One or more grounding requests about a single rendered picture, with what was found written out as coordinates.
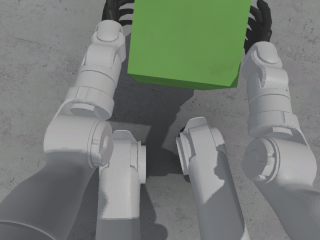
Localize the right robot forearm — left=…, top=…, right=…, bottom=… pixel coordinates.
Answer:
left=241, top=41, right=317, bottom=169

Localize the robot left upper arm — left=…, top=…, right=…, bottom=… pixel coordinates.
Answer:
left=0, top=114, right=114, bottom=240

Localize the left robot forearm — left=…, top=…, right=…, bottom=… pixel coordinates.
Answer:
left=43, top=20, right=126, bottom=155

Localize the robot right hand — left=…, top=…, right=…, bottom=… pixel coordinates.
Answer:
left=243, top=0, right=272, bottom=55

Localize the right robot thigh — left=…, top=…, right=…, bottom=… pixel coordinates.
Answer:
left=175, top=124, right=250, bottom=240

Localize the carton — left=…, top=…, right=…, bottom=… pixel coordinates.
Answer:
left=127, top=0, right=252, bottom=91

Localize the robot right upper arm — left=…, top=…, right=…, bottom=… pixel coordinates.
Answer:
left=241, top=136, right=320, bottom=240

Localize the robot left shin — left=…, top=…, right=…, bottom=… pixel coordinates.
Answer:
left=98, top=130, right=137, bottom=179

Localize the robot left hand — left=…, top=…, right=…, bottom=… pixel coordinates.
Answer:
left=101, top=0, right=135, bottom=27

